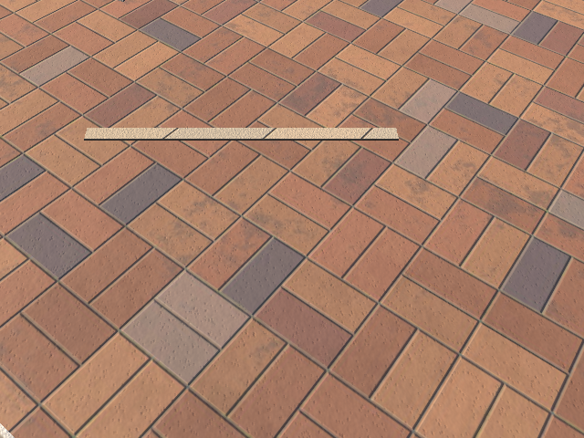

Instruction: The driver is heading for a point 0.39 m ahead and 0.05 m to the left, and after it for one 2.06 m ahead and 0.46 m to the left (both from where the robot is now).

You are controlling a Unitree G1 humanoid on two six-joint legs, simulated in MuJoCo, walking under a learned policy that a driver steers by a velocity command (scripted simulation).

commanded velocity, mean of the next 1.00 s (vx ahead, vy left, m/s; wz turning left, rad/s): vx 0.50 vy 0.00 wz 0.49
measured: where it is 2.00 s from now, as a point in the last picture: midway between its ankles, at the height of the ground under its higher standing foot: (167, 257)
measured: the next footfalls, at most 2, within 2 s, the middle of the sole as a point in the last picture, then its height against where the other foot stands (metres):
right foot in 0.28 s outside the picture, level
left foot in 0.80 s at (205, 417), level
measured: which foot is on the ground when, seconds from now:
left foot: down 0.00-0.28, up 0.30-0.78, down 0.80-1.00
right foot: up 0.00-0.26, down 0.28-0.82, up 0.84-1.00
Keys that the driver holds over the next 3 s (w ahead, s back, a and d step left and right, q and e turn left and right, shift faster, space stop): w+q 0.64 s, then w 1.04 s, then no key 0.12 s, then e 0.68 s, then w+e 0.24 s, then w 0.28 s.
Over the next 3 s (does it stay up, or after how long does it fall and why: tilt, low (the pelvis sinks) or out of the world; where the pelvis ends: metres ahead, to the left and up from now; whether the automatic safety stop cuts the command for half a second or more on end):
stays up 1.07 0.34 0.01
